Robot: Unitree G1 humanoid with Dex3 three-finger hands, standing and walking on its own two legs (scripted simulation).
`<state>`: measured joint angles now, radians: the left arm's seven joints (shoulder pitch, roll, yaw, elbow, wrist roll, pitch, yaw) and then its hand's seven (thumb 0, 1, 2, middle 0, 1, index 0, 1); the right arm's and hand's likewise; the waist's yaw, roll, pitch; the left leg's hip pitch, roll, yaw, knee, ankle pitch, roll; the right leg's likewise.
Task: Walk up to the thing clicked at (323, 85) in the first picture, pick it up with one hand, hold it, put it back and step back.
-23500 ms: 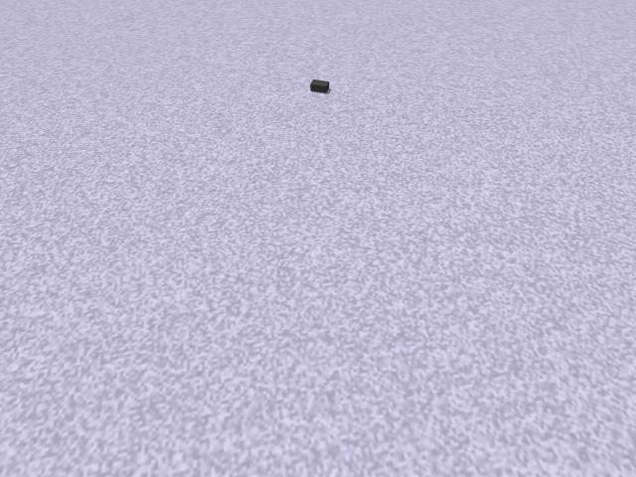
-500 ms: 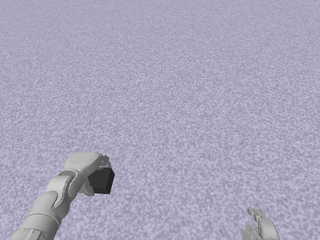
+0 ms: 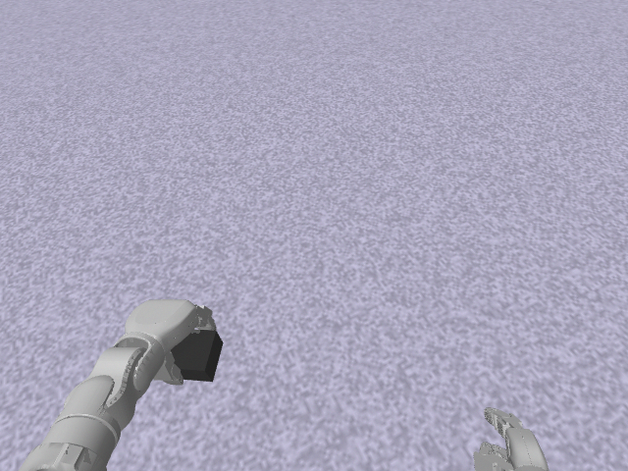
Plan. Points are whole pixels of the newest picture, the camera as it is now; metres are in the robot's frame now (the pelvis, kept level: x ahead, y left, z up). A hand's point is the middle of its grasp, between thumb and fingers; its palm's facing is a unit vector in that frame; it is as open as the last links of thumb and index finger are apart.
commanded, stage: crouch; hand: left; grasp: from above
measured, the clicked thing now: (182, 353) +0.30 +0.22 -0.09
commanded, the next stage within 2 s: lower in 1.96 s
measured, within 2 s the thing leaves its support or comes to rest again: neither
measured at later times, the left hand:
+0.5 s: hand (207, 361) +0.36 +0.24 -0.27, palm faces -0.41 +0.08 -0.91, open 8.9 cm
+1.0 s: hand (225, 374) +0.40 +0.25 -0.48, palm faces -0.45 +0.05 -0.89, open 8.9 cm
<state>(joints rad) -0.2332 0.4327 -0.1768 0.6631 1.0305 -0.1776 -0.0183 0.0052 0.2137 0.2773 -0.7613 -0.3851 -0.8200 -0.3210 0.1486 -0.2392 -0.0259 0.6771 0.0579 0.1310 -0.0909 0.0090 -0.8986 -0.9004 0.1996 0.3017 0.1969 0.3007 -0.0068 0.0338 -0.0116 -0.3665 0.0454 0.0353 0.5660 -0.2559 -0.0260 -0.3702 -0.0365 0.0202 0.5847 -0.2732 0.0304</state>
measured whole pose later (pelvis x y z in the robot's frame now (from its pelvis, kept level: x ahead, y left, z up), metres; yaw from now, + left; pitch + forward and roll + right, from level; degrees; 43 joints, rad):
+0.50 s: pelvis -0.05 +0.01 -0.17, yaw +0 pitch +28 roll -3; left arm -0.66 0.46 -0.10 1.15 1.22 -0.14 0.32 0.00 0.19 0.30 -0.79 -0.36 -0.84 -0.31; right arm 0.24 -0.25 -0.08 0.73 -0.03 0.07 -0.03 0.01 -0.90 -0.90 0.20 0.30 0.20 0.30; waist -0.13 0.04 -0.18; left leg -1.44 0.05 -0.04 1.51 -0.56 -0.01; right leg -1.39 -0.02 0.01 1.46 -0.56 0.05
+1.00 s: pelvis -0.07 +0.01 -0.33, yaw -3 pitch +37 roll -7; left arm -0.90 0.63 0.01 1.27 1.29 -0.21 0.30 0.00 0.21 0.28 -0.77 -0.37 -0.83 -0.31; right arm 0.16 -0.23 -0.02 0.73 -0.10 -0.02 0.06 0.00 -0.90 -0.90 0.20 0.30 0.20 0.30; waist -0.20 0.03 -0.14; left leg -2.08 0.03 -0.11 2.08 -0.66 -0.02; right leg -2.00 -0.02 -0.01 2.02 -0.67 0.06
